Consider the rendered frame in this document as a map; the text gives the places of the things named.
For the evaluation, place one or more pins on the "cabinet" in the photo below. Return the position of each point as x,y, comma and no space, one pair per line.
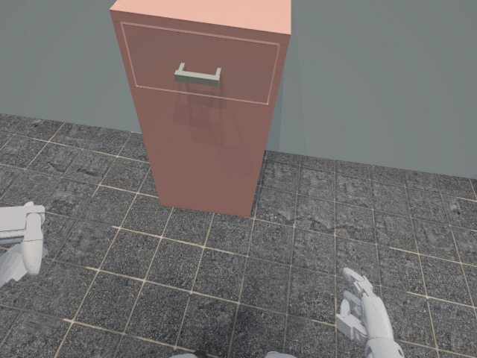
205,151

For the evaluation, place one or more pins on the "robot left hand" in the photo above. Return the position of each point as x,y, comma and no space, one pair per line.
21,226

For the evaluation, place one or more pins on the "drawer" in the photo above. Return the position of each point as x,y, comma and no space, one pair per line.
157,52

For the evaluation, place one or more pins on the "handle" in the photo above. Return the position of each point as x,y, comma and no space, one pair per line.
197,78

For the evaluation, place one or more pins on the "robot right forearm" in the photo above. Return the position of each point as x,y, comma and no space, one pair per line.
383,348

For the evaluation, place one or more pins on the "robot right hand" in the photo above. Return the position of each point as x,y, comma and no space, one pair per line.
370,319

